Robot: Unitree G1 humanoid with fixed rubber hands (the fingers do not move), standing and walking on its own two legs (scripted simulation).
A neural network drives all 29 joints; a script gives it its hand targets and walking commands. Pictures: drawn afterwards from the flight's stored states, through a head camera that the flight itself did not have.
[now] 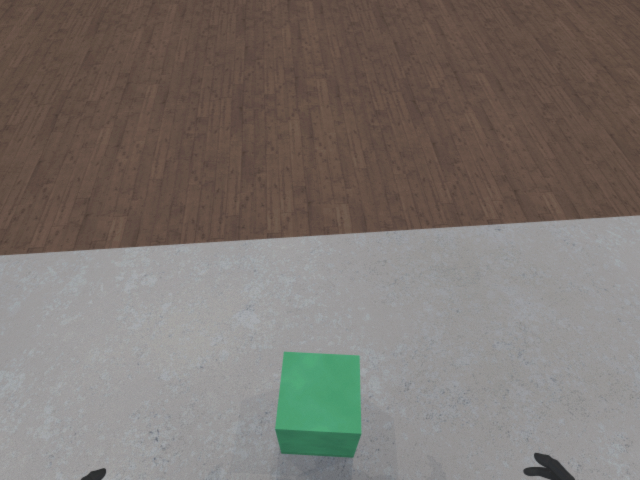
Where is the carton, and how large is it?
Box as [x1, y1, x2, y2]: [275, 352, 360, 457]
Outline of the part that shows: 284,352 275,430 281,453 352,457 360,436 359,355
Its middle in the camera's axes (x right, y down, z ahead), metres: +0.00 +0.47 +1.09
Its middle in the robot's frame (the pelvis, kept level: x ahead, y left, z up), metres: +0.42 -0.01 -0.66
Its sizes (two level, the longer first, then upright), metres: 0.210 0.200 0.250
